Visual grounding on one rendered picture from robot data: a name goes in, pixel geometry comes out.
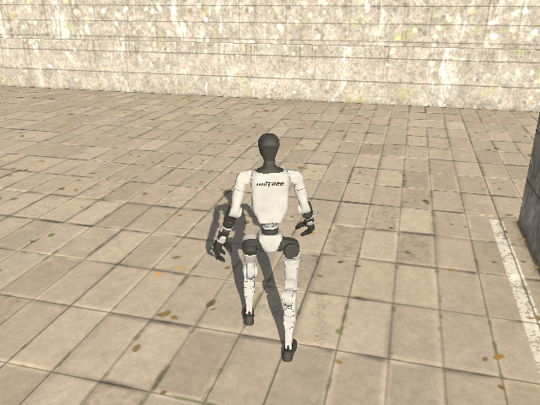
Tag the right robot forearm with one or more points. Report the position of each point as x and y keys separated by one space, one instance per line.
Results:
x=308 y=217

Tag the right robot foot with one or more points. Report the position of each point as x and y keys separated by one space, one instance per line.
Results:
x=288 y=354

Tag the robot right upper arm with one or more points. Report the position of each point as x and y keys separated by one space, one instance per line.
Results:
x=300 y=190

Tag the robot head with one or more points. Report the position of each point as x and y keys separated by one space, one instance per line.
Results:
x=268 y=144

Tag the robot left hand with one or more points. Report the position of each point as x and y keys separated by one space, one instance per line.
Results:
x=217 y=249

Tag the robot left upper arm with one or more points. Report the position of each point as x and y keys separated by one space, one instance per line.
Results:
x=238 y=193

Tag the left robot forearm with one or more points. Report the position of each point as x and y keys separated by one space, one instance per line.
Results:
x=226 y=227

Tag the robot right hand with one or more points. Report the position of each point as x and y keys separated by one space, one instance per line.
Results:
x=306 y=232

